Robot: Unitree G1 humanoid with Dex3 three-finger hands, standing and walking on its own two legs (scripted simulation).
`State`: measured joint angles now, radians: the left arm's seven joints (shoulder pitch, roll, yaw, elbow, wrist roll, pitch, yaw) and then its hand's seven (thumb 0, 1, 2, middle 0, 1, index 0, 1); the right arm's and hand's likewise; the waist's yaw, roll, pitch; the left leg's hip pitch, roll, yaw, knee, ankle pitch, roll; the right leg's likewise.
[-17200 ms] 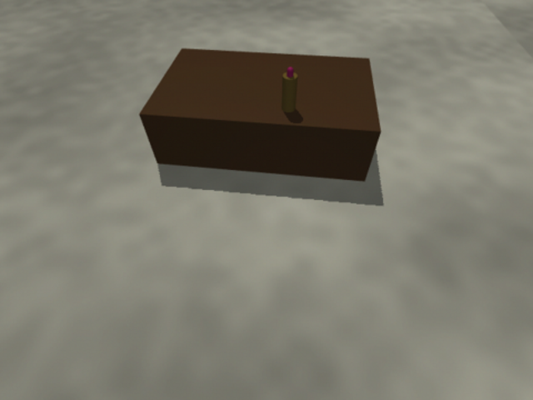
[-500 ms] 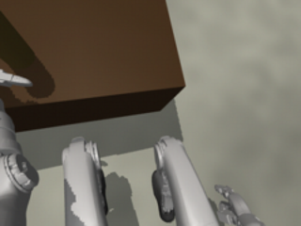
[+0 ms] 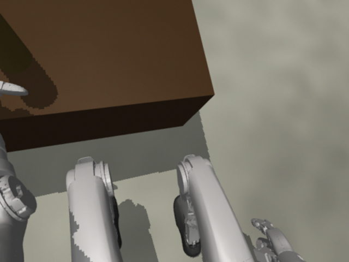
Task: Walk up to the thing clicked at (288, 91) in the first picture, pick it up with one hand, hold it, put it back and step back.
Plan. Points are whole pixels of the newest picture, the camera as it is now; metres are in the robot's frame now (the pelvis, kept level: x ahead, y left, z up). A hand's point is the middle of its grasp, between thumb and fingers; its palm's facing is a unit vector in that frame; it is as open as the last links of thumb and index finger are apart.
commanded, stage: close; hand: left
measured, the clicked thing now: out of the picture +0.53 +0.34 +0.02
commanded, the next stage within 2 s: settle in 0.78 s
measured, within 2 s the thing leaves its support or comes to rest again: leaves its support in 1.40 s
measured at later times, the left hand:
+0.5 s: hand out of the picture +0.49 +0.34 +0.00, palm faces +0.41 -0.91 +0.03, open 11.7 cm
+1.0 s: hand out of the picture +0.49 +0.34 +0.01, palm faces +0.38 -0.92 +0.03, open 9.8 cm
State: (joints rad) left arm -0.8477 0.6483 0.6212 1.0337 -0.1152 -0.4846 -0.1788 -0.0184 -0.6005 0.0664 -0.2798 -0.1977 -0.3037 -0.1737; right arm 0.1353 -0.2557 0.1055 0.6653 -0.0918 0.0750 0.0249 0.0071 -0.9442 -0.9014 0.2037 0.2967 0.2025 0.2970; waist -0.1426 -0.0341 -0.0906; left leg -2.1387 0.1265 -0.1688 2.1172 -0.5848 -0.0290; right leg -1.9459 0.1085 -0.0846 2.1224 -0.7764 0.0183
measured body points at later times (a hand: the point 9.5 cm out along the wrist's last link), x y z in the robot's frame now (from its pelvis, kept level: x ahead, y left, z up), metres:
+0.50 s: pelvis +0.00 +0.00 +0.00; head +0.22 +0.07 +0.38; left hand +0.46 +0.39 +0.00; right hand +0.11 -0.26 -0.12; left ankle +0.10 +0.15 -0.38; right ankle +0.07 -0.12 -0.38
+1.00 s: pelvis +0.00 +0.00 -0.01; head +0.23 +0.08 +0.38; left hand +0.46 +0.39 +0.01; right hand +0.13 -0.26 -0.12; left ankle +0.10 +0.15 -0.38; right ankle +0.07 -0.12 -0.38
